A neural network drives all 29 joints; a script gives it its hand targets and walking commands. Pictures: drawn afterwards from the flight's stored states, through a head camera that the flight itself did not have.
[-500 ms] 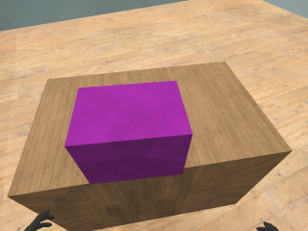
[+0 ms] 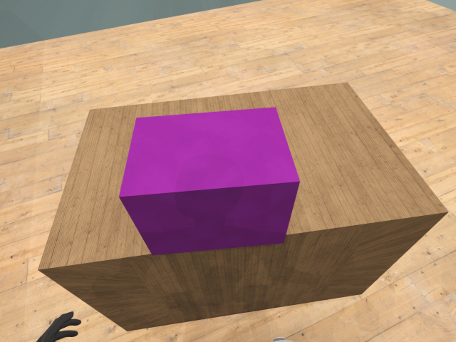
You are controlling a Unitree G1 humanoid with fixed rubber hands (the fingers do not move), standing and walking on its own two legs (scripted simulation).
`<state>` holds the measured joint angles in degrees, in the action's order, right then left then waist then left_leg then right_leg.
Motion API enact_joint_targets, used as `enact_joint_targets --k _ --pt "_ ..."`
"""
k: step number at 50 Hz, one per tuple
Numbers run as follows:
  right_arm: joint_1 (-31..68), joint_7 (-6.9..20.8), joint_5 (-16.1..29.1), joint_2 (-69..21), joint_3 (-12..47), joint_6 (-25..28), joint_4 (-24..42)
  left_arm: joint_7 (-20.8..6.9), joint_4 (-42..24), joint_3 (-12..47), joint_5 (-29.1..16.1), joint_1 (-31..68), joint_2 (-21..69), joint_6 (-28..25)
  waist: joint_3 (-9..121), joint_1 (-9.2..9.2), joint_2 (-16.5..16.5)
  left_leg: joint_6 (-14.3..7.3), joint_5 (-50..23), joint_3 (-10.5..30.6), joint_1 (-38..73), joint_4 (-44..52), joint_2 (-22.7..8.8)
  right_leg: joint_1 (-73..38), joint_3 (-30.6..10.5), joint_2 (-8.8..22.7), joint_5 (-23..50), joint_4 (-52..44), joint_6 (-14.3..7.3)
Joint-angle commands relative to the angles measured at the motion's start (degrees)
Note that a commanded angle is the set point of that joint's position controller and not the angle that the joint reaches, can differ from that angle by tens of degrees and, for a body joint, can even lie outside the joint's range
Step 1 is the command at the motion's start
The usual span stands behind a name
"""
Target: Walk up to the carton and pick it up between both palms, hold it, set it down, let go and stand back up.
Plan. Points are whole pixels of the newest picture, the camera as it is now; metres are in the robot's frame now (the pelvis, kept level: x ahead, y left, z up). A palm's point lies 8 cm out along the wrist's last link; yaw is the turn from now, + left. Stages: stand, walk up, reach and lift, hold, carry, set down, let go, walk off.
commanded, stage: walk up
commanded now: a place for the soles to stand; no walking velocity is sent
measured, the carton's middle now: (212, 182) +0.46 +0.05 +0.00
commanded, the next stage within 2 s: reach and lift in 1.04 s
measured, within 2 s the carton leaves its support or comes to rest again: neither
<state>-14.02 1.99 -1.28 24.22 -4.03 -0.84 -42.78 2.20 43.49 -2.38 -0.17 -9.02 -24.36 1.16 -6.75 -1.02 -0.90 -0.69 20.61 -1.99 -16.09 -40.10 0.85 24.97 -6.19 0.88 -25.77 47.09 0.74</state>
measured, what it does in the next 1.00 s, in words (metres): stands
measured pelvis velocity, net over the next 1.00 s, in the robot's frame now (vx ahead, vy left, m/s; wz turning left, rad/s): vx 0.03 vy -0.01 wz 0.15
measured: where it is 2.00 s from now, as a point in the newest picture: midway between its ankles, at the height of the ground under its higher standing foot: outside the picture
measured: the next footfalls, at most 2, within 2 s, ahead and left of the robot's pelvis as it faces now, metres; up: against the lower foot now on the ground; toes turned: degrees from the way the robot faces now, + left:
none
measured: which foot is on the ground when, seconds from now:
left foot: down 0.00-1.00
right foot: down 0.00-1.00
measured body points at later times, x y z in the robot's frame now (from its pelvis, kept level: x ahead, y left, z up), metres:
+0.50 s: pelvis +0.02 -0.01 +0.03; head +0.02 -0.01 +0.48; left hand +0.12 +0.32 -0.07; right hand +0.15 -0.31 -0.08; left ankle +0.01 +0.12 -0.71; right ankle +0.07 -0.13 -0.71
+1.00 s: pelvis +0.03 -0.01 +0.03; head +0.03 -0.02 +0.48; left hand +0.10 +0.31 -0.08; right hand +0.16 -0.31 -0.09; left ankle +0.01 +0.12 -0.71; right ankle +0.07 -0.13 -0.71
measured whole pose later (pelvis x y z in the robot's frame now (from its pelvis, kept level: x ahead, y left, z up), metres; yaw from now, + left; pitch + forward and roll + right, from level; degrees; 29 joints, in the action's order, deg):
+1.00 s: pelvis +0.03 -0.01 +0.03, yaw +9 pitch -3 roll +0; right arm -7.8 -0.7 0.6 21.5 -1.3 1.1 -59.5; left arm 0.2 59.3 -2.2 -0.4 -4.1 -21.2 -0.8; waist -3.2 -0.1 -1.2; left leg 1.6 12.8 6.9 -7.7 -23.3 0.4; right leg 8.8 5.9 2.2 -10.4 22.1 0.2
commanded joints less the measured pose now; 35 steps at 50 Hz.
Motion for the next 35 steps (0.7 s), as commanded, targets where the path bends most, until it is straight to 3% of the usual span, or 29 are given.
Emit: enact_joint_targets --k 1,3,5,6,7,8,9,10,12,13,14,15,16,17,19,20,21,22,23,24,25,26,27,29,30,31,32,33,35 --pt "4.4 -0.9 1.1 8.7 -1.9 2.1 4.2 -0.9 -2.8 -3.1 0.4 -0.9 -9.7 -2.6 6.5 1.83 -1.9 -6.4 -10.0 12.8 -3.0 12.0 -11.5 -12.3 0.3 2.2 9.2 -17.4 -1.8" --pt "0.7 -1.3 2.9 8.6 -0.5 2.1 3.9 -0.5 -3.2 -2.6 1.1 2.1 -11.1 -3.8 10.3 0.90 -2.0 -1.2 -17.9 8.4 -1.1 6.6 -7.3 -16.6 -8.8 7.3 22.4 -17.9 -5.2" --pt "-0.5 -1.1 2.6 8.5 -0.5 1.8 2.9 -1.2 -2.9 -2.1 0.8 6.1 -11.5 -3.6 8.5 -0.45 1.7 -0.8 -4.2 7.5 2.2 11.4 -5.2 -8.9 -8.3 8.4 9.0 -21.7 -6.1" --pt "-0.3 -1.1 2.9 9.4 -0.5 1.7 2.0 -1.3 -2.8 -2.1 0.0 5.3 -11.3 -3.2 7.2 -0.38 2.0 -2.6 2.4 9.9 1.8 15.9 -6.6 -7.4 -8.3 8.0 4.7 -22.5 -5.7" --pt "2.5 -1.2 2.5 10.4 -0.4 1.7 2.2 -1.5 -1.9 -1.7 0.0 5.9 -10.8 -2.9 5.2 0.52 0.4 -2.3 4.7 10.2 0.6 18.0 -6.7 -8.5 -3.7 5.6 0.7 -23.2 -3.6" --pt "2.9 -1.2 2.0 9.5 -0.4 2.2 1.6 -1.7 -0.6 -2.1 -0.3 5.8 -11.5 -2.5 2.0 1.72 3.0 -1.6 2.2 10.9 -2.1 19.1 -8.0 -11.0 -2.7 4.9 3.1 -23.4 -2.4" --pt "3.6 -1.3 2.1 10.7 -0.5 2.7 1.4 -1.8 0.0 -1.5 -0.6 4.9 -10.4 -2.6 2.5 1.71 2.5 -1.7 0.7 11.9 -0.9 19.4 -8.7 -9.9 -3.1 4.6 4.2 -23.6 -3.1" --pt "3.9 -1.2 2.0 9.6 -0.4 3.0 0.5 -1.7 1.1 -1.7 -0.5 4.8 -10.8 -2.5 -0.3 1.76 -1.5 -2.1 -1.3 12.4 -4.6 21.1 -10.0 -12.9 -0.8 3.8 9.7 -21.9 -2.0" --pt "3.2 -1.3 2.6 9.9 -0.2 3.8 -0.5 -1.8 1.8 -1.8 -0.4 4.5 -11.7 -2.7 3.5 1.07 -3.9 -1.6 -3.8 11.7 -2.1 22.2 -9.1 -16.2 -0.8 5.1 14.9 -22.6 -2.1" --pt "3.6 -1.2 1.7 10.0 -0.3 4.0 -2.1 -2.0 3.0 -1.3 -0.6 5.9 -9.5 -2.9 3.4 1.91 -1.3 -1.8 -7.4 11.1 -2.0 22.2 -9.4 -17.7 0.0 5.4 15.7 -23.6 -1.7" --pt "5.5 -1.0 2.5 9.6 0.2 3.9 -1.2 -1.9 3.4 -1.8 -0.5 4.6 -9.7 -3.2 5.3 2.91 -1.5 -2.0 -4.6 11.7 -1.8 22.3 -8.5 -19.0 0.9 4.9 15.5 -23.3 -2.2" --pt "4.7 -1.3 2.2 10.0 -0.1 3.8 -1.3 -2.0 5.8 -1.6 0.1 5.6 -9.8 -2.8 5.3 1.86 1.3 -1.4 -6.0 11.4 -0.8 23.8 -9.5 -18.4 1.3 5.1 16.3 -24.4 -1.5" --pt "5.7 -1.2 1.9 9.6 -0.2 4.1 -2.2 -1.8 5.0 -2.0 -0.3 6.1 -9.9 -3.1 5.3 1.78 0.3 -1.5 -6.1 10.7 2.5 22.2 -8.0 -16.4 0.0 5.4 17.2 -24.7 -2.3" --pt "6.1 -1.3 2.4 8.4 0.3 4.1 -2.7 -1.9 5.9 -1.8 -0.1 7.2 -9.9 -3.1 6.2 1.05 -0.8 -1.5 -7.2 9.0 3.3 20.8 -7.7 -16.9 0.3 5.8 18.4 -25.8 -1.1" --pt "6.0 -1.5 2.6 9.4 -0.2 3.6 -4.2 -1.8 7.6 -1.1 -0.3 5.1 -8.7 -3.2 7.0 1.36 -2.8 -1.0 -6.9 9.4 5.5 21.9 -8.2 -16.4 1.8 6.1 16.9 -27.1 -1.4" --pt "4.9 -1.7 3.0 7.3 0.1 3.5 -5.7 -1.9 8.5 -1.4 -0.2 7.5 -10.3 -3.6 5.9 0.48 1.6 -1.3 -9.1 9.2 3.5 21.5 -7.6 -16.3 0.7 6.2 14.4 -27.7 -2.3" --pt "4.9 -1.7 2.8 9.0 -0.2 3.5 -5.9 -2.0 8.0 -1.0 -0.1 7.9 -8.5 -3.4 4.7 0.97 1.5 -1.1 -7.5 10.2 4.5 21.8 -8.0 -15.1 0.8 6.4 16.6 -28.2 -2.2" --pt "4.9 -1.8 2.6 8.0 0.4 3.5 -7.2 -1.9 9.4 -1.1 -0.2 7.3 -8.4 -3.5 5.1 0.70 -1.2 -0.9 -8.4 9.2 5.0 22.4 -7.9 -16.6 0.9 7.0 16.8 -28.5 -2.1" --pt "4.3 -1.8 2.6 8.3 0.0 3.2 -7.9 -2.0 9.9 -0.9 -0.4 5.2 -9.0 -3.4 6.7 0.58 0.5 -0.9 -8.6 8.8 5.5 23.3 -8.1 -17.5 1.8 7.1 16.0 -28.4 -1.5" --pt "4.5 -1.7 1.9 9.6 0.1 3.4 -8.1 -2.1 10.1 -0.8 -0.4 7.3 -8.5 -3.4 7.2 0.72 -1.7 -1.6 -7.1 11.5 3.4 22.9 -7.8 -18.5 2.0 6.0 16.0 -28.3 -1.4" --pt "8.0 -1.7 2.1 9.4 0.1 3.1 -7.7 -1.9 10.2 -1.0 -0.4 7.3 -8.4 -3.6 4.8 1.84 -1.2 -1.6 -7.7 9.9 2.9 23.2 -6.9 -17.1 2.1 6.2 16.5 -28.6 -2.4" --pt "7.2 -1.9 2.0 8.8 -0.2 3.1 -7.7 -1.8 10.5 -1.5 -0.2 7.3 -9.3 -3.9 8.2 1.04 -0.2 -0.9 -13.0 8.2 7.0 21.7 -7.2 -19.1 1.1 7.3 19.5 -28.9 -2.7" --pt "4.9 -1.9 2.2 9.1 0.2 3.4 -9.1 -1.7 10.5 -1.1 -0.3 8.0 -8.8 -4.0 9.4 0.02 3.8 -0.7 -18.8 8.7 9.5 20.6 -7.8 -19.1 2.5 7.3 24.9 -28.1 -2.1" --pt "5.6 -2.3 1.8 9.4 0.0 3.1 -11.0 -1.8 11.2 -1.2 -0.4 7.0 -9.0 -4.0 6.8 1.74 1.5 -1.0 -20.3 9.9 4.5 20.1 -7.3 -20.8 3.0 7.5 24.9 -28.8 -2.1" --pt "6.9 -2.3 2.3 8.2 0.1 3.0 -10.5 -1.7 11.8 -1.4 -0.2 5.8 -9.7 -4.0 9.4 1.72 2.5 -0.8 -20.3 8.3 7.2 20.6 -7.0 -21.7 3.5 8.2 26.8 -29.1 -2.1" --pt "6.8 -2.5 2.7 6.7 0.9 3.1 -11.3 -1.6 11.6 -1.6 -0.6 6.6 -10.1 -3.8 8.6 1.16 1.0 -0.9 -20.1 9.2 7.1 21.0 -6.7 -21.1 3.1 7.8 25.7 -27.6 -2.9" --pt "6.7 -2.8 2.0 8.8 0.2 3.0 -10.7 -1.7 11.9 -1.2 -0.3 6.6 -9.0 -3.5 7.2 2.02 1.8 -0.5 -20.0 9.0 6.5 20.8 -7.0 -19.7 4.2 7.4 22.3 -28.3 -2.8" --pt "7.9 -2.5 2.0 8.9 0.4 2.9 -11.4 -1.6 11.4 -1.7 -0.4 7.4 -9.8 -3.4 9.2 0.79 1.5 -1.3 -18.3 9.8 6.4 21.1 -6.9 -20.1 4.8 7.8 20.5 -28.5 -2.3" --pt "7.5 -2.7 2.2 9.1 0.2 2.9 -12.3 -1.8 12.1 -1.1 -0.3 7.2 -9.0 -3.6 8.4 1.25 0.4 -1.3 -17.9 10.1 6.7 20.8 -6.8 -19.5 3.9 7.6 20.1 -29.5 -2.1"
